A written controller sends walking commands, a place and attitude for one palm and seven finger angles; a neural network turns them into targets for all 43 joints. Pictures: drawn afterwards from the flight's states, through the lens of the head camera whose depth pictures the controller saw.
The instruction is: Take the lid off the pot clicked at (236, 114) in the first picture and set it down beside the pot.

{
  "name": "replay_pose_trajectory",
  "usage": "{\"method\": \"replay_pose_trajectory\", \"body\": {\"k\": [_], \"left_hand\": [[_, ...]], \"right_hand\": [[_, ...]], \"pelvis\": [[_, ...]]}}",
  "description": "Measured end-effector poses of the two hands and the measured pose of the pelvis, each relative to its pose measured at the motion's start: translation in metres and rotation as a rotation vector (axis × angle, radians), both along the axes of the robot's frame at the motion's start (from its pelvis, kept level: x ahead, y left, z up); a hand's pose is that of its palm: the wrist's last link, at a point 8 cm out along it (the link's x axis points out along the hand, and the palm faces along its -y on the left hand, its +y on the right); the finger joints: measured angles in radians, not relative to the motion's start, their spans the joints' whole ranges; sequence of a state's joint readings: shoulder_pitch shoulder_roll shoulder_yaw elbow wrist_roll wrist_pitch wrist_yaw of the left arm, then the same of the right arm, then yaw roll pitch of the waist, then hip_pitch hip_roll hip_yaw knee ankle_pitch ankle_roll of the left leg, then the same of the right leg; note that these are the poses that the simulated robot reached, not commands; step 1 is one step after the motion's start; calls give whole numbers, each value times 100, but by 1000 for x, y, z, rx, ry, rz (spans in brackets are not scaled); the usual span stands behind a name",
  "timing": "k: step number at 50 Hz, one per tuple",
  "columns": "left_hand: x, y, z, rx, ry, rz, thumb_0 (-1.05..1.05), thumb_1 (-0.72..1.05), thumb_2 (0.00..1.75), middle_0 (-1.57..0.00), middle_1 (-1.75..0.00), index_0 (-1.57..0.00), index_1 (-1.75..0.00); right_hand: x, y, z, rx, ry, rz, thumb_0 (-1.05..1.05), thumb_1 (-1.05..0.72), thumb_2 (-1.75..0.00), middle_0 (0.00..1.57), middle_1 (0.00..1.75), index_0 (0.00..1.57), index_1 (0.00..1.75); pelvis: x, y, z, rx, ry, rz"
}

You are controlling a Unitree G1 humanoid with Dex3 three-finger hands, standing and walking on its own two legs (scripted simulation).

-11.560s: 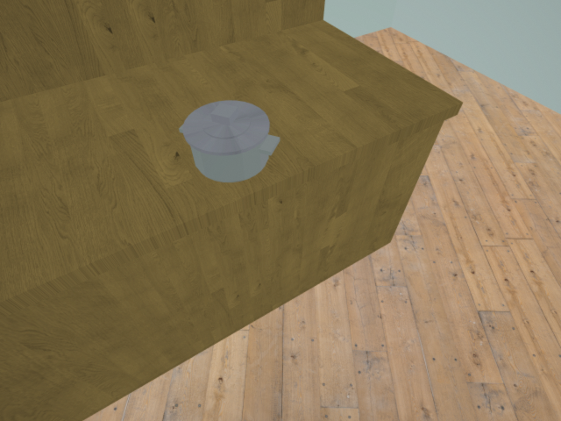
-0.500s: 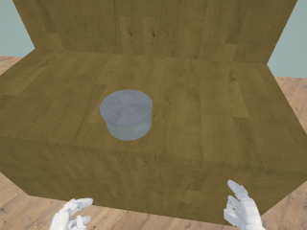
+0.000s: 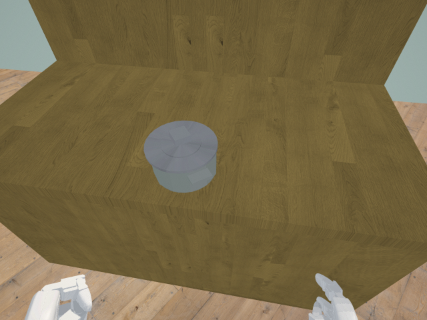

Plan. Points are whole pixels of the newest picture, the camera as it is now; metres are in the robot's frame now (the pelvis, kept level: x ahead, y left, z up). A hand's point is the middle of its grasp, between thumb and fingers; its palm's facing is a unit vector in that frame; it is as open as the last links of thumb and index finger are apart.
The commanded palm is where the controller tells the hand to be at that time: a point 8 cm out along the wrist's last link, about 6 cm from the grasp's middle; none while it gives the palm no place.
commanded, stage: raise the hand higher, near the body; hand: left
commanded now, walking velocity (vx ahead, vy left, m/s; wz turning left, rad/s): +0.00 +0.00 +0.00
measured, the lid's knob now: (179, 135) +0.50 +0.14 +0.07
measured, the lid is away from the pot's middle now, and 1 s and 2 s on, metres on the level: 0.00 0.00 0.00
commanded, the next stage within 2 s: reach forward and open the fingers in 0.68 s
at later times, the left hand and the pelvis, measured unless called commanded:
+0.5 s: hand (75, 278) +0.16 +0.24 +0.06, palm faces +0.27 -0.88 -0.39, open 3.1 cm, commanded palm +0.12 +0.27 +0.09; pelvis +0.01 +0.01 +0.00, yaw +0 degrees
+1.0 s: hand (60, 255) +0.18 +0.26 +0.09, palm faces -0.07 -0.15 -0.99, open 2.9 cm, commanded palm +0.16 +0.27 +0.14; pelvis +0.00 +0.00 +0.00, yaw -1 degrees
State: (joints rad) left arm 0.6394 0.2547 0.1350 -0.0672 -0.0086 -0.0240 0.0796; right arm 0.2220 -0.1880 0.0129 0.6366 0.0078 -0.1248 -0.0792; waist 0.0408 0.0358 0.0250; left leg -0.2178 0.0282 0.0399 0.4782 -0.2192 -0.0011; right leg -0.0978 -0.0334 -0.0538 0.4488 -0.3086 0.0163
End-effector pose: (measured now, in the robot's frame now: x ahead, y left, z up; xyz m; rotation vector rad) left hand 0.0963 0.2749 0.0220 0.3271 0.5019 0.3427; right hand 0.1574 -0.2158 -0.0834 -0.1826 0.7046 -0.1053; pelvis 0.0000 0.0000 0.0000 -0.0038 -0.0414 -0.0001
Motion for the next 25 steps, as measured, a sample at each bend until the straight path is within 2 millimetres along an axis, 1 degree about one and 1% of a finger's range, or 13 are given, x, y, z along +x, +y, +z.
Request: {"method": "replay_pose_trajectory", "body": {"k": [5,11,18,25], "left_hand": [[6,1,12,22,-31,-25,1,90,90,-128,-149,-128,-149],[14,4,27,40,-95,-41,1,90,89,-129,-150,-129,-149],[22,3,45,56,-173,-61,1,89,89,-129,-150,-129,-150],[31,3,64,82,-246,-70,2,89,89,-129,-150,-129,-150]], "right_hand": [[4,-1,1,-6,-12,-10,1,-90,-90,20,30,21,30],[22,0,12,-18,-64,-1,1,-90,-90,20,30,21,30],[43,8,24,-13,-125,30,1,-90,-90,20,30,21,30],[49,17,26,-1,-130,67,1,-90,-90,20,30,21,30]], "pelvis": [[3,4,0,1,0,-5],[7,7,1,1,-3,-8],[10,9,2,2,-7,-9],[11,8,2,1,-10,-5]]}}
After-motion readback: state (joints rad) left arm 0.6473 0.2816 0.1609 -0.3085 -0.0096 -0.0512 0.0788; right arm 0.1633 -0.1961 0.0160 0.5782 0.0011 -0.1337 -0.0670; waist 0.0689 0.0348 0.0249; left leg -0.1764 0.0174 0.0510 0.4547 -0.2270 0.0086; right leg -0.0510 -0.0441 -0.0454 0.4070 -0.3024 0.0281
